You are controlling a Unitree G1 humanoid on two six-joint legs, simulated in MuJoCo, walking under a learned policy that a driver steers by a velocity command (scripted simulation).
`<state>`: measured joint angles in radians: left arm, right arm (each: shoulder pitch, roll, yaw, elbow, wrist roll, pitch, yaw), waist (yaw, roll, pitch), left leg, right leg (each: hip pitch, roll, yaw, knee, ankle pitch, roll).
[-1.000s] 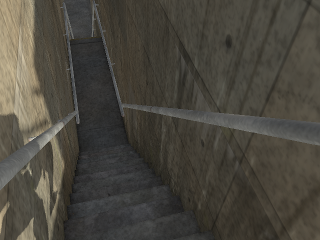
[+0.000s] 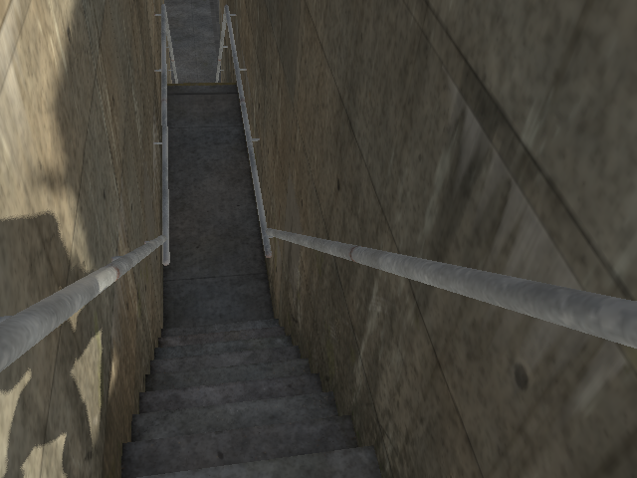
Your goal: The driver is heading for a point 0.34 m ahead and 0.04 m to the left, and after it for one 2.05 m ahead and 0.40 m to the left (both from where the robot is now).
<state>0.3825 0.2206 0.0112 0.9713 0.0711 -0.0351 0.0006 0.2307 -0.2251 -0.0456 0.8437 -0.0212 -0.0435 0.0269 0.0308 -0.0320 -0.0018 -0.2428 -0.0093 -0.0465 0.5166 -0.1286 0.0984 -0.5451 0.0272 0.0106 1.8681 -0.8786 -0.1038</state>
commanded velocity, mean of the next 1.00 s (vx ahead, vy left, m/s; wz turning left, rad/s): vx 0.15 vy -0.01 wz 0.00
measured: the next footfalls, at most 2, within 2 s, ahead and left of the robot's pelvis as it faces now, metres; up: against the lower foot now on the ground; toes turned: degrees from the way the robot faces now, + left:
right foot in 0.48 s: +0.36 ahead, -0.17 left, -0.22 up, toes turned -5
left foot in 0.78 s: +0.33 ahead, +0.08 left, -0.22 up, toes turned +3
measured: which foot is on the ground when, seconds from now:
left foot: down 0.00-0.48, up 0.50-0.76, down 0.78-1.00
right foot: up 0.00-0.46, down 0.48-1.00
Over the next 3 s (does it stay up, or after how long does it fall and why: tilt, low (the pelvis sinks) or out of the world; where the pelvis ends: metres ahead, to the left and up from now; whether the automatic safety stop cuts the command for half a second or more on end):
stays up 0.41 0.05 -0.30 its command is cut before an obstacle after 1.6 s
